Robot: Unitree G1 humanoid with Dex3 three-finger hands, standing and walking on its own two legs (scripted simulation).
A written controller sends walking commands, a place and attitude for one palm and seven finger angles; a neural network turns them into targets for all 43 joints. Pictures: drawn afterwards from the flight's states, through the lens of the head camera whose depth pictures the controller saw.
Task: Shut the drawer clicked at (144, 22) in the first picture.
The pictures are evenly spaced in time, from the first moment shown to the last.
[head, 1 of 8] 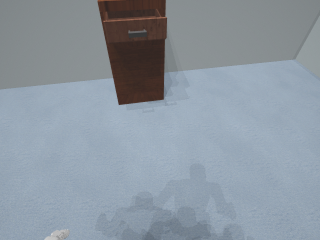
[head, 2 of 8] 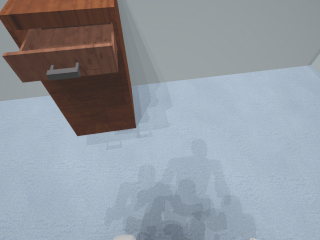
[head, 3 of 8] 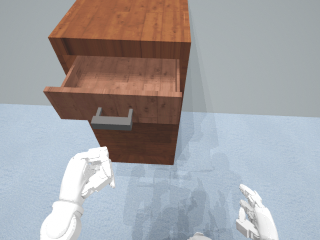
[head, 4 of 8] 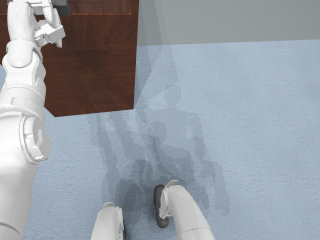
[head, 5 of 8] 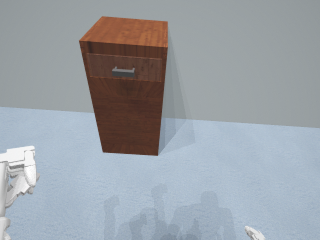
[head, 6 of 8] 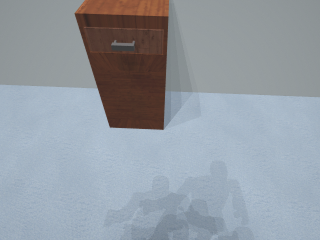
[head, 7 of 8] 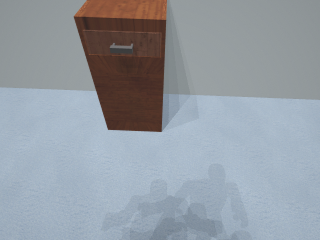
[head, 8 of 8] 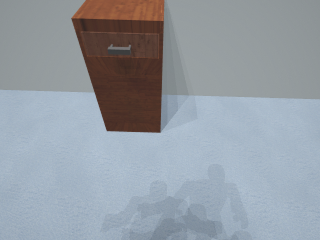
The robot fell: no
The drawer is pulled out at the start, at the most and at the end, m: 0.17 0.17 0.00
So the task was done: yes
